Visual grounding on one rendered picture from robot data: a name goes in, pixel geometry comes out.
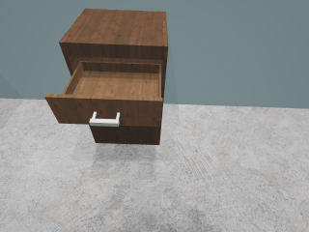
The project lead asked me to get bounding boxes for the cabinet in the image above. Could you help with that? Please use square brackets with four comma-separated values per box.
[59, 8, 169, 145]

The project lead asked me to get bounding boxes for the drawer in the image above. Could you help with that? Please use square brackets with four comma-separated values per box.
[44, 61, 163, 127]

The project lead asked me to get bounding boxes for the handle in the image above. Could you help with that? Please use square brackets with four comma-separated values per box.
[89, 112, 120, 127]

